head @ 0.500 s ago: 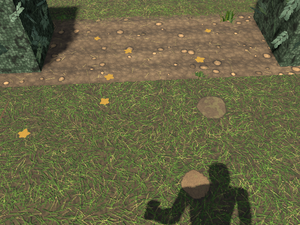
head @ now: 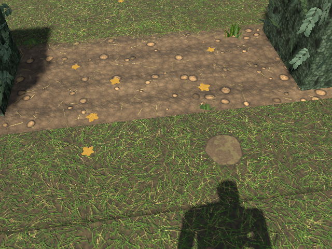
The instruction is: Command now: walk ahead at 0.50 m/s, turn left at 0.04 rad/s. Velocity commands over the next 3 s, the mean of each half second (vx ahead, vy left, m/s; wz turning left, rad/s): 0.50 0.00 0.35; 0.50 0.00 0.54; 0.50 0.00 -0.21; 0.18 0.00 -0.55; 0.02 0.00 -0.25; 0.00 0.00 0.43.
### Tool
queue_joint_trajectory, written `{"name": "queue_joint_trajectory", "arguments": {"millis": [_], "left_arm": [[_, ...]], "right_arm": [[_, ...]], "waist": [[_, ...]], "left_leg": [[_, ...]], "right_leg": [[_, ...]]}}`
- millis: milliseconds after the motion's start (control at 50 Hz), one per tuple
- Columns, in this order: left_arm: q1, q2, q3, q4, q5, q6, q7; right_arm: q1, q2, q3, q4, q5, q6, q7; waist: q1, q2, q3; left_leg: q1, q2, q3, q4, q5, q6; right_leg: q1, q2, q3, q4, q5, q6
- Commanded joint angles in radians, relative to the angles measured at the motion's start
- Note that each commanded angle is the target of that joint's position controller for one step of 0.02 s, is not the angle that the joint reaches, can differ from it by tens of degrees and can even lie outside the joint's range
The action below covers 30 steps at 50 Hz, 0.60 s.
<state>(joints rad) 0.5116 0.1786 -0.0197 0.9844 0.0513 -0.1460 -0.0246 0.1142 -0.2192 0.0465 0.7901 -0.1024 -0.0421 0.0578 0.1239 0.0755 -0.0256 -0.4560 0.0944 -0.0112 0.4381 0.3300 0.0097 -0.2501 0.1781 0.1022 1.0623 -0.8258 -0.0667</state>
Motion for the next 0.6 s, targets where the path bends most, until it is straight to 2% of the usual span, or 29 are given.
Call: {"name": "queue_joint_trajectory", "arguments": {"millis": [20,40,60,80,100,120,140,160,180,200,220,240,260,280,300,320,360,380,400,420,440,460,480,500,520,540,560,580,600], "left_arm": [[0.088,0.154,0.019,-0.007,-0.026,0.033,0.007],[0.088,0.183,0.02,-0.015,-0.003,0.043,-0.019],[0.101,0.149,0.006,0.016,0.068,0.056,-0.074],[0.251,0.011,-0.018,-0.001,0.071,0.058,-0.1],[0.095,0.113,0.0,-0.071,0.034,0.065,-0.097],[-0.076,0.126,-0.006,-0.209,0.022,0.049,-0.083],[-0.173,0.151,0.0,-0.199,0.026,0.047,-0.051],[-0.18,0.166,0.006,-0.202,0.03,0.044,-0.017],[-0.176,0.137,-0.004,-0.183,0.052,0.047,0.002],[-0.227,0.125,-0.005,-0.184,0.062,0.052,0.001],[-0.271,0.096,-0.013,-0.189,0.059,0.062,-0.005],[-0.31,0.052,-0.033,-0.199,0.039,0.072,-0.015],[-0.342,0.042,-0.042,-0.22,0.015,0.081,-0.022],[-0.378,0.062,-0.044,-0.232,0.004,0.085,-0.025],[-0.405,0.09,-0.041,-0.239,0.006,0.082,-0.023],[-0.438,0.11,-0.039,-0.24,0.017,0.078,-0.019],[-0.514,0.136,-0.03,-0.26,0.023,0.066,-0.005],[-0.544,0.146,-0.026,-0.266,0.02,0.062,-0.002],[-0.546,0.17,-0.017,-0.268,0.01,0.055,0.002],[-0.484,0.214,0.005,-0.253,-0.007,0.042,0.007],[-0.284,0.272,0.035,-0.198,-0.022,0.025,0.015],[-0.045,0.3,0.045,-0.165,-0.026,0.022,0.019],[0.038,0.241,0.038,-0.121,-0.016,0.036,0.022],[-0.05,0.22,0.045,-0.126,-0.01,0.026,0.034],[-0.174,0.165,0.032,-0.149,-0.022,0.026,0.042],[-0.229,0.094,0.011,-0.155,-0.03,0.029,0.047],[-0.258,0.055,0.002,-0.158,-0.024,0.026,0.052],[-0.28,0.06,0.008,-0.164,-0.021,0.02,0.059],[-0.287,0.072,0.017,-0.161,-0.011,0.013,0.064]], "right_arm": [[-0.011,-0.133,-0.048,0.03,0.011,-0.024,-0.014],[0.136,-0.167,-0.075,0.076,0.029,-0.044,-0.026],[0.51,-0.2,-0.108,0.186,0.034,-0.057,-0.03],[0.626,-0.275,-0.125,0.166,0.047,-0.047,-0.006],[0.644,-0.28,-0.131,0.193,0.008,-0.027,0.016],[0.454,-0.271,-0.141,0.132,0.007,-0.028,0.007],[0.358,-0.187,-0.111,0.118,0.016,-0.033,0.009],[0.289,-0.1,-0.076,0.103,0.019,-0.04,0.017],[0.189,-0.001,-0.035,0.07,0.007,-0.06,0.004],[0.141,0.002,-0.03,0.057,0.033,-0.078,0.001],[0.171,-0.04,-0.037,0.068,0.062,-0.089,-0.007],[0.202,-0.071,-0.043,0.094,0.062,-0.098,-0.004],[0.22,-0.146,-0.065,0.097,0.065,-0.1,0.005],[0.253,-0.216,-0.092,0.096,0.062,-0.101,0.02],[0.276,-0.243,-0.108,0.094,0.061,-0.099,0.034],[0.286,-0.228,-0.111,0.097,0.048,-0.092,0.043],[0.323,-0.184,-0.113,0.109,0.037,-0.08,0.04],[0.341,-0.175,-0.117,0.12,0.033,-0.074,0.036],[0.334,-0.18,-0.123,0.121,0.03,-0.069,0.032],[0.306,-0.186,-0.129,0.11,0.021,-0.07,0.035],[0.241,-0.151,-0.122,0.073,0.017,-0.078,0.038],[0.379,-0.008,-0.081,0.053,0.008,-0.101,0.032],[0.331,-0.017,-0.081,0.068,0.03,-0.095,0.034],[0.232,-0.06,-0.098,0.067,0.038,-0.084,0.018],[0.225,-0.074,-0.104,0.087,0.04,-0.077,-0.01],[0.267,-0.068,-0.104,0.107,0.022,-0.072,-0.024],[0.26,-0.033,-0.093,0.114,0.006,-0.069,-0.026],[0.239,0.002,-0.084,0.108,0.006,-0.062,-0.025],[0.212,-0.001,-0.085,0.102,0.016,-0.058,-0.016]], "waist": [[-0.003,-0.07,0.161],[-0.073,-0.036,0.08],[-0.224,-0.012,-0.026],[-0.173,0.256,-0.369],[-0.254,0.09,-0.278],[-0.242,0.023,-0.132],[-0.224,-0.13,-0.002],[-0.175,-0.145,0.049],[-0.089,-0.138,0.135],[-0.097,-0.089,0.165],[-0.117,-0.011,0.109],[-0.124,-0.012,0.074],[-0.121,-0.034,0.076],[-0.142,-0.041,0.078],[-0.155,-0.042,0.076],[-0.162,-0.051,0.079],[-0.173,-0.049,0.064],[-0.175,-0.051,0.058],[-0.159,-0.053,0.051],[-0.118,-0.048,0.01],[-0.031,-0.102,-0.103],[-0.007,-0.314,-0.394],[0.04,-0.254,-0.358],[0.025,-0.15,-0.082],[-0.027,-0.162,0.018],[-0.077,-0.162,-0.014],[-0.095,-0.148,0.009],[-0.11,-0.149,0.013],[-0.112,-0.139,0.018]], "left_leg": [[0.031,0.03,0.024,-0.239,0.026,0.03],[0.302,-0.032,0.133,-0.214,0.016,0.046],[0.745,0.009,0.077,-0.059,0.127,0.131],[1.264,0.214,-0.226,0.245,0.556,0.425],[1.277,0.237,-0.382,0.186,0.466,0.428],[1.154,0.325,-0.58,0.034,-0.262,0.419],[0.87,0.298,-0.542,-0.078,-0.554,0.383],[0.582,0.263,-0.511,-0.13,-0.601,0.392],[0.295,0.241,-0.458,-0.235,-0.507,0.381],[0.109,0.139,-0.332,-0.271,-0.487,0.36],[0.073,0.061,-0.244,-0.254,-0.485,0.343],[0.006,0.038,-0.211,-0.249,-0.424,0.319],[-0.033,0.035,-0.208,-0.241,-0.304,0.308],[-0.015,0.04,-0.224,-0.226,-0.232,0.308],[0.048,0.053,-0.249,-0.2,-0.189,0.315],[0.111,0.071,-0.274,-0.175,-0.163,0.317],[0.245,0.089,-0.322,-0.122,-0.151,0.293],[0.299,0.091,-0.335,-0.101,-0.15,0.273],[0.32,0.08,-0.332,-0.07,-0.12,0.245],[0.273,0.038,-0.296,-0.002,-0.018,0.198],[0.101,-0.052,-0.226,0.207,-0.013,0.121],[-0.182,-0.21,-0.116,0.539,-0.465,0.031],[-0.358,-0.188,-0.096,0.724,-0.904,0.035],[-0.407,-0.095,-0.106,0.8,-0.821,0.06],[-0.37,-0.052,-0.081,0.778,-0.739,0.065],[-0.28,-0.013,-0.091,0.703,-0.683,0.074],[-0.221,0.015,-0.091,0.677,-0.656,0.074],[-0.181,0.023,-0.079,0.653,-0.663,0.06],[-0.17,0.021,-0.059,0.612,-0.658,0.051]], "right_leg": [[0.042,-0.243,0.338,-0.065,0.462,-0.147],[-0.023,-0.185,0.22,0.089,0.686,-0.116],[-0.289,-0.122,0.127,0.4,0.793,-0.023],[-0.602,0.019,0.025,0.888,0.041,0.09],[-0.869,0.012,-0.003,1.089,0.012,0.118],[-1.116,-0.095,0.039,0.863,0.209,0.123],[-1.085,-0.176,0.037,0.831,0.316,0.089],[-0.931,-0.227,0.049,0.689,0.418,0.06],[-0.758,-0.342,0.118,0.31,0.642,0.029],[-0.579,-0.361,0.062,0.011,0.741,0.022],[-0.453,-0.317,-0.03,-0.101,0.798,0.038],[-0.322,-0.298,-0.072,-0.209,0.796,0.048],[-0.224,-0.261,-0.109,-0.311,0.75,0.066],[-0.181,-0.231,-0.123,-0.381,0.757,0.078],[-0.183,-0.215,-0.115,-0.434,0.808,0.077],[-0.206,-0.211,-0.1,-0.477,0.872,0.068],[-0.233,-0.204,-0.083,-0.535,0.859,0.049],[-0.226,-0.202,-0.086,-0.554,0.851,0.034],[-0.173,-0.198,-0.099,-0.577,0.85,0.007],[-0.009,-0.2,-0.106,-0.557,0.889,-0.045],[0.312,-0.264,-0.043,-0.495,0.984,-0.134],[0.797,-0.557,0.341,-0.57,1.103,-0.401],[0.792,-0.659,0.566,-0.727,0.768,-0.379],[0.525,-0.594,0.446,-0.804,0.428,-0.254],[0.345,-0.544,0.325,-0.864,0.389,-0.199],[0.284,-0.517,0.25,-0.9,0.494,-0.181],[0.229,-0.499,0.171,-0.926,0.6,-0.174],[0.192,-0.488,0.107,-0.949,0.66,-0.168],[0.189,-0.469,0.041,-0.968,0.689,-0.162]]}}
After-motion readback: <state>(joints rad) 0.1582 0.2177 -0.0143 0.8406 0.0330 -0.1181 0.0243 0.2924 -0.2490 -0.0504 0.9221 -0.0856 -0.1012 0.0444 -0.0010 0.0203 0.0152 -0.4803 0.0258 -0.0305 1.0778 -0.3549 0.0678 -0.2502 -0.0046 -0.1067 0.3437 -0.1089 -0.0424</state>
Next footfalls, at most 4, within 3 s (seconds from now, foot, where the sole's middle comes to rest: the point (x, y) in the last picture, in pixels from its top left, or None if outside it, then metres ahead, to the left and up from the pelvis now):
0.04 left None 0.17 0.13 -0.85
0.44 right None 0.49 -0.04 -0.85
0.96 left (123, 239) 0.56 0.31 -0.85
1.44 right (144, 177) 0.98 0.30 -1.01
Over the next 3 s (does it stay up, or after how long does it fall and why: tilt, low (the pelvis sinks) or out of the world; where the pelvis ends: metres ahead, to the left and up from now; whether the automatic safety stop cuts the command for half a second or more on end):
stays up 0.95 0.44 -0.24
